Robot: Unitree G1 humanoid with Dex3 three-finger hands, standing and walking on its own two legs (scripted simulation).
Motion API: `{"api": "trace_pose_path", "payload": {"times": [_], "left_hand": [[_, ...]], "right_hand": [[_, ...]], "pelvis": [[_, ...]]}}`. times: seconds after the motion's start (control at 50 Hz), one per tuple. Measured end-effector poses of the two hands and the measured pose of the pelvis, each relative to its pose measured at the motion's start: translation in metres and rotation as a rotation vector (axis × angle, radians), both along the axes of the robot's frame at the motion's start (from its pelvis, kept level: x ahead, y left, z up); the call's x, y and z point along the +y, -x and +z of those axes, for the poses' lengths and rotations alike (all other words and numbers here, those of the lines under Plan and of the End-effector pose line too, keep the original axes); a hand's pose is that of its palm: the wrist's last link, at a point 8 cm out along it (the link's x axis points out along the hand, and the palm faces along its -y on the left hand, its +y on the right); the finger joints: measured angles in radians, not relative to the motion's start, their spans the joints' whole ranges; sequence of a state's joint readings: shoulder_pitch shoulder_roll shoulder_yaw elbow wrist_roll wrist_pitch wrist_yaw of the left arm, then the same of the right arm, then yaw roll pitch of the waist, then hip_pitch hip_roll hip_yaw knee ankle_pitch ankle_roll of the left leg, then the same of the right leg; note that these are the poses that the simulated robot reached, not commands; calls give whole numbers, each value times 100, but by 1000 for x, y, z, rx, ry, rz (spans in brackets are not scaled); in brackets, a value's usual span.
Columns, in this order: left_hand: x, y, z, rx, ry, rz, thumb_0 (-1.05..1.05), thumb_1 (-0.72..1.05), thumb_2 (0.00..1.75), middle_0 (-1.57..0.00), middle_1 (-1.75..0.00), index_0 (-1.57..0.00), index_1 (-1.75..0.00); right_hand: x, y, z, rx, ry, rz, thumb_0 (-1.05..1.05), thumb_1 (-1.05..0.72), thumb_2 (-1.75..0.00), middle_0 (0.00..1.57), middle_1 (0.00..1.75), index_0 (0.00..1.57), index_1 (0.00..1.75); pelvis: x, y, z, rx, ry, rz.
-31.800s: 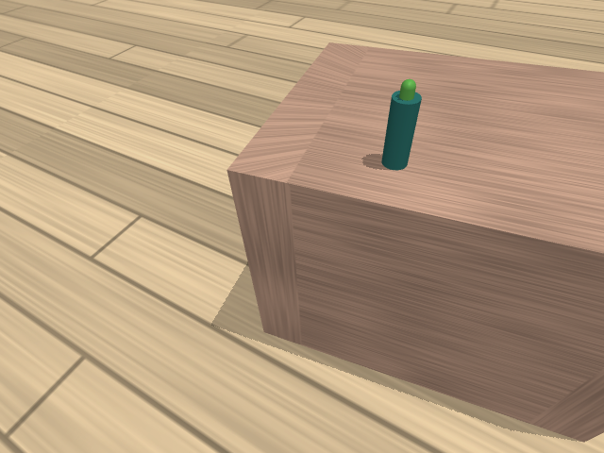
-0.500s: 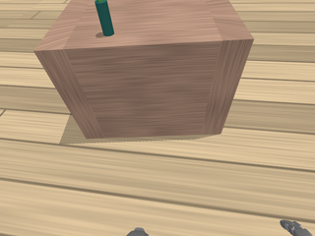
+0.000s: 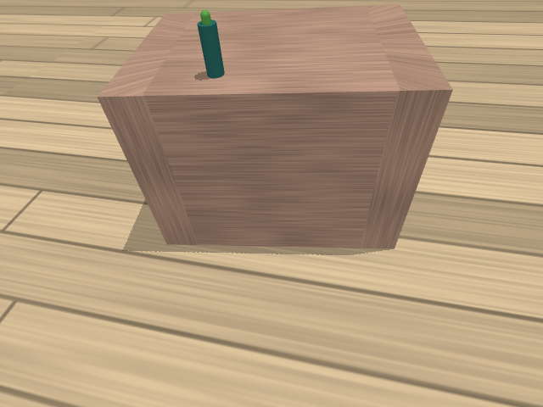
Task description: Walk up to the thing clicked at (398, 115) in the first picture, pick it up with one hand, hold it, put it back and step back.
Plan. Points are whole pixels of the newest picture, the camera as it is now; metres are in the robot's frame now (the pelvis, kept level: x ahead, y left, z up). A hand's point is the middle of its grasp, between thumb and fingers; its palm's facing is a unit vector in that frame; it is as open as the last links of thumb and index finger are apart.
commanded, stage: step back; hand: left
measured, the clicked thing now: (210, 44) +1.09 +0.19 +0.08
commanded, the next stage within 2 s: stand in 0.58 s
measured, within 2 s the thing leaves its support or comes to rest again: neither
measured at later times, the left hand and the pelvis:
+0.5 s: hand out of the picture +0.11 +0.29 -0.15, palm faces +0.01 -0.93 -0.36, open 7.4 cm; pelvis +0.04 +0.03 +0.01, yaw +0 degrees
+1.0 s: hand out of the picture +0.12 +0.28 -0.13, palm faces -0.03 -0.94 -0.33, open 7.4 cm; pelvis +0.03 +0.03 +0.02, yaw +0 degrees
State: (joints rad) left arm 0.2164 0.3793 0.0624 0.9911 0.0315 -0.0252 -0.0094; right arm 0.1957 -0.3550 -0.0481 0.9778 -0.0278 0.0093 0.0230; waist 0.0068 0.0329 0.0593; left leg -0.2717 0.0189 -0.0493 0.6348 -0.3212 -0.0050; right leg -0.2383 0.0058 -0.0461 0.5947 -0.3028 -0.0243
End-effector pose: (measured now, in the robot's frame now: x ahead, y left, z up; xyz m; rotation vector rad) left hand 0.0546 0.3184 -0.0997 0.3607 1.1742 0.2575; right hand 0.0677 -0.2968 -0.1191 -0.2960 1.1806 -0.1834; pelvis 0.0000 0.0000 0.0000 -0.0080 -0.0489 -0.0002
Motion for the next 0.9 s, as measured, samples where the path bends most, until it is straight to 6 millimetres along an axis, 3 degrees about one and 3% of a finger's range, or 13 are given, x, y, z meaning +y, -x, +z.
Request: {"api": "trace_pose_path", "payload": {"times": [0.1,0.18,0.36,0.58,0.72,0.9], "left_hand": [[-10,-9,5,-43,16,18,1,90,90,-20,-30,-20,-30],[-5,-14,3,-35,27,27,1,90,90,-20,-30,-20,-30],[17,-33,-15,17,45,37,1,90,90,-20,-30,-20,-30],[17,-53,-4,22,46,7,1,90,90,-20,-30,-20,-30],[12,-66,2,9,58,-11,1,90,90,-20,-30,-20,-30],[5,-69,3,5,76,-37,1,90,90,-20,-30,-20,-30]], "right_hand": [[-3,-20,4,10,16,25,0,-90,-89,21,30,20,30],[-1,-36,8,11,34,49,0,-90,-89,20,30,20,30],[24,-62,11,-15,48,47,0,-90,-89,20,30,20,30],[42,-90,16,-44,-7,34,0,-90,-89,21,30,20,30],[40,-89,22,-57,-7,17,0,-90,-89,21,30,20,30],[31,-63,25,-12,10,-14,0,-90,-89,20,30,20,30]], "pelvis": [[0,-10,5,3,-7,16],[8,-18,6,7,-10,34],[25,-30,1,5,-10,17],[28,-42,11,11,3,1],[30,-43,17,0,-4,-1],[30,-38,21,-2,-5,-1]]}}
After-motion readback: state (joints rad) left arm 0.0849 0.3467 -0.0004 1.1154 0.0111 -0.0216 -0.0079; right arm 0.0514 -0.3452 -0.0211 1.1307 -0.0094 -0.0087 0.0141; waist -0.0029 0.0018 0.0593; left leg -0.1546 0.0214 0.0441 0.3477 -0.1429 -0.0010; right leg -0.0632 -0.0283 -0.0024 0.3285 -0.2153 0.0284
